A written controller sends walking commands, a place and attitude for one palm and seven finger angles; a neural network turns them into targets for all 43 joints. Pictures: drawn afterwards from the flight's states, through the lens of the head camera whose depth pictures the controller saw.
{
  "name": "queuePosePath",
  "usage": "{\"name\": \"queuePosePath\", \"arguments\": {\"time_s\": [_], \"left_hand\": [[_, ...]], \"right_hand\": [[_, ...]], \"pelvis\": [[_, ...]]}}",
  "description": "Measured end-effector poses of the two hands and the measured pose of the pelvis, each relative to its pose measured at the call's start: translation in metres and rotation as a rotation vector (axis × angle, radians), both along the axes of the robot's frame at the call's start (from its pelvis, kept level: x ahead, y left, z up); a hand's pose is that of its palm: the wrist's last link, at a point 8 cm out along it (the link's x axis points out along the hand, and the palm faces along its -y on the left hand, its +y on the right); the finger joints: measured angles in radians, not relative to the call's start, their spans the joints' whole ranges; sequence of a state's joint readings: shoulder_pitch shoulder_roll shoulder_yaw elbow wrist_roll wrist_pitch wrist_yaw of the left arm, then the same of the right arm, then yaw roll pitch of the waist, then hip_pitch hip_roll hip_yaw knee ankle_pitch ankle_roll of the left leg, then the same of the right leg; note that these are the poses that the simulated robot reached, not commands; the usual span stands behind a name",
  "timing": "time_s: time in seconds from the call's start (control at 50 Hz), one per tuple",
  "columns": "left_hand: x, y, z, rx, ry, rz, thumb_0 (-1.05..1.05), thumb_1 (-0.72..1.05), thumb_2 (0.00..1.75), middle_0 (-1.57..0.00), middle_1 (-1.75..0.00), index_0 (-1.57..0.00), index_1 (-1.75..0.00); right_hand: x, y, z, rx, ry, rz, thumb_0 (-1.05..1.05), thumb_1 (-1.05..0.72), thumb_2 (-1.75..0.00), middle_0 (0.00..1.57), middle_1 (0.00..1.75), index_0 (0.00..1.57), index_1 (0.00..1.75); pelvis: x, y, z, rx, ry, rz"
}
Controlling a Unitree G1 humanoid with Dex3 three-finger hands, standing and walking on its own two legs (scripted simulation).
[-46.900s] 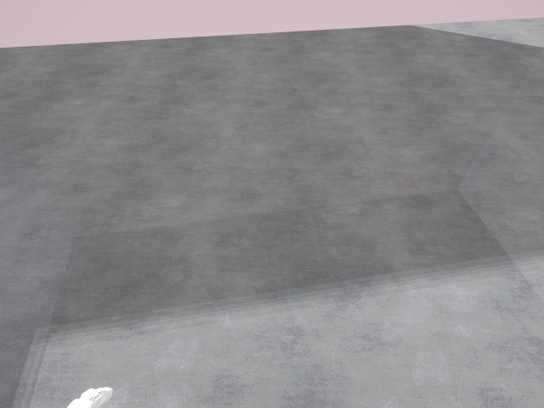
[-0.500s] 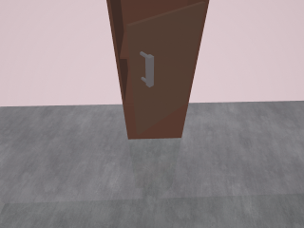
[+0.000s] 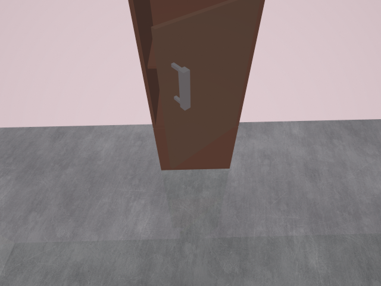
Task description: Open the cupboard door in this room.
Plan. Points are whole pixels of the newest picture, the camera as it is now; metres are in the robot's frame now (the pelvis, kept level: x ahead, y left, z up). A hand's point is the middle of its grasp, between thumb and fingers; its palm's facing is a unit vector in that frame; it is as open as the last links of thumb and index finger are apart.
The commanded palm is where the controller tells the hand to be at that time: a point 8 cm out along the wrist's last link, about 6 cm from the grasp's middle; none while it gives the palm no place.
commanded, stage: look to check the result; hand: left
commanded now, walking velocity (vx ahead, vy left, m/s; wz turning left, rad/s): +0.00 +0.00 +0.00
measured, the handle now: (180, 86) +0.63 +0.07 +0.07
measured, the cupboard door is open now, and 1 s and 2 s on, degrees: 39 39 39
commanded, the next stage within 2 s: walk to a spot facing it in 0.22 s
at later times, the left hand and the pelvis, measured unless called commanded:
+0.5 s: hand out of the picture +0.07 +0.20 -0.17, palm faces -0.03 -0.96 -0.28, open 7.4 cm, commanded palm none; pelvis +0.02 -0.01 +0.00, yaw -3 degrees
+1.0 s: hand out of the picture +0.09 +0.15 -0.17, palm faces -0.24 -0.92 -0.31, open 7.4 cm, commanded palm none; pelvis -0.02 -0.04 -0.02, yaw -18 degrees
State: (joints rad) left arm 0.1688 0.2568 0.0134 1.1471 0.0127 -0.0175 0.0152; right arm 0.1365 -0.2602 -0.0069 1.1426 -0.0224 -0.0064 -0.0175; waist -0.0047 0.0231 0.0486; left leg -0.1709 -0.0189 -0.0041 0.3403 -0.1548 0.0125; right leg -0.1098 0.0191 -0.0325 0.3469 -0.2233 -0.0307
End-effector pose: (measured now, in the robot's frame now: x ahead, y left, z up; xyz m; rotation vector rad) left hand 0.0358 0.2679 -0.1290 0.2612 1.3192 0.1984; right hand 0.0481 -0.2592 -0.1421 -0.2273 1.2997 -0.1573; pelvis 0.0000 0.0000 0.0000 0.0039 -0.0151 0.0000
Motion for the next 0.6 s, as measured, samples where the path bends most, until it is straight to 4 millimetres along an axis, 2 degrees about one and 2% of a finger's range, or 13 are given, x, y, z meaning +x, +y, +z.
{"name": "queuePosePath", "arguments": {"time_s": [0.16, 0.32, 0.46, 0.6], "left_hand": [[0.015, -0.004, 0.001, -0.001, -0.019, -0.006, 0.01, 0.90, 0.90, -0.20, -0.30, -0.21, -0.30], [0.025, -0.010, 0.000, -0.009, -0.025, -0.014, 0.01, 0.90, 0.90, -0.20, -0.30, -0.21, -0.30], [0.028, -0.015, -0.003, -0.011, -0.013, -0.018, 0.01, 0.90, 0.90, -0.20, -0.30, -0.21, -0.30], [0.024, -0.026, -0.014, -0.042, 0.037, -0.054, 0.01, 0.90, 0.90, -0.20, -0.30, -0.20, -0.30]], "right_hand": [[0.022, -0.009, 0.005, -0.015, -0.031, 0.009, 0.01, -0.91, -0.90, 0.20, 0.30, 0.20, 0.30], [0.027, -0.015, 0.007, -0.026, -0.031, 0.006, 0.01, -0.91, -0.90, 0.20, 0.30, 0.20, 0.30], [0.020, -0.015, 0.005, -0.028, -0.022, -0.025, 0.01, -0.91, -0.90, 0.20, 0.30, 0.20, 0.30], [-0.008, -0.003, -0.004, -0.003, -0.010, -0.122, 0.01, -0.91, -0.90, 0.20, 0.30, 0.20, 0.30]], "pelvis": [[0.009, -0.004, 0.001, 0.002, 0.000, -0.002], [0.016, -0.008, 0.001, 0.003, 0.000, -0.006], [0.018, -0.010, 0.000, 0.001, 0.001, -0.034], [0.012, -0.009, -0.007, -0.003, -0.003, -0.102]]}}
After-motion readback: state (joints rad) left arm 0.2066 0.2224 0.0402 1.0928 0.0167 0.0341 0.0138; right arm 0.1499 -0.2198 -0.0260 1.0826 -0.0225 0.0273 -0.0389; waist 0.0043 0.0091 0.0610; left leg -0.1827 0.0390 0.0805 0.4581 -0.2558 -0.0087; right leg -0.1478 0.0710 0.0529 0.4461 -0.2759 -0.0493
